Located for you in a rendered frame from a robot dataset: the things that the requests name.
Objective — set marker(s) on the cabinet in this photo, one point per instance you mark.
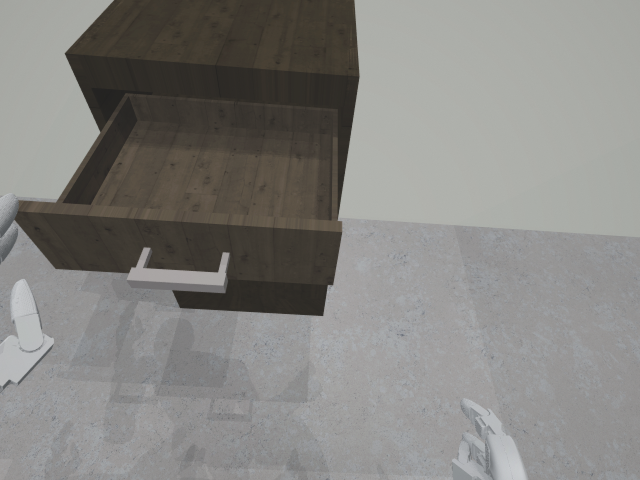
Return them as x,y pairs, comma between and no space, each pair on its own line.
283,52

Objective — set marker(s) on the robot right hand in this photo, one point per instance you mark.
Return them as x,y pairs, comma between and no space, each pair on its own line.
497,459

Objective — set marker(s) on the robot left hand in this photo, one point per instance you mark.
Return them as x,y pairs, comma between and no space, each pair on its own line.
19,355

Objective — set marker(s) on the handle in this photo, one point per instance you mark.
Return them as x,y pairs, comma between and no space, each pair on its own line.
179,280

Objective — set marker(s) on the drawer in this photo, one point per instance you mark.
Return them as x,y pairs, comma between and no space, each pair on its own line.
193,178

